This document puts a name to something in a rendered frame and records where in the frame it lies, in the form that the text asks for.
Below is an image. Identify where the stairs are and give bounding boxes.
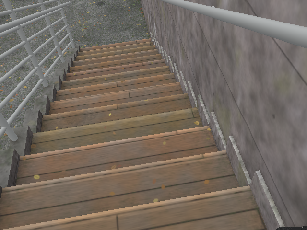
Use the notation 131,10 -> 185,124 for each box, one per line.
0,38 -> 268,230

